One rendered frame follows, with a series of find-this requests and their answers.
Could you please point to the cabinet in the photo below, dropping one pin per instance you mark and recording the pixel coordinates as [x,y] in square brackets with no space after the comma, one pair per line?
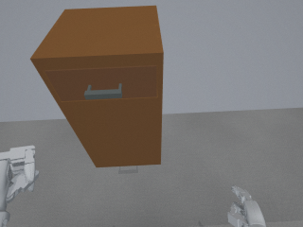
[114,131]

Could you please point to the left robot forearm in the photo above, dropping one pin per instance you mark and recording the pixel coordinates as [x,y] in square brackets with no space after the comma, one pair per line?
[4,218]

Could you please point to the left robot hand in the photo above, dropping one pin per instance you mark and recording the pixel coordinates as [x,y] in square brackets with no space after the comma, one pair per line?
[21,163]

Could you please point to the drawer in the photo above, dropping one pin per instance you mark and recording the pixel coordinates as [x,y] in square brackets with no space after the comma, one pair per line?
[137,81]

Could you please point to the right robot hand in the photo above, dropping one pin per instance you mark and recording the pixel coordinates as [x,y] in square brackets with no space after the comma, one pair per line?
[246,215]

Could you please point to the handle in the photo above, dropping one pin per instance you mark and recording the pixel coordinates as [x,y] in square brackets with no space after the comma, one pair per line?
[103,94]

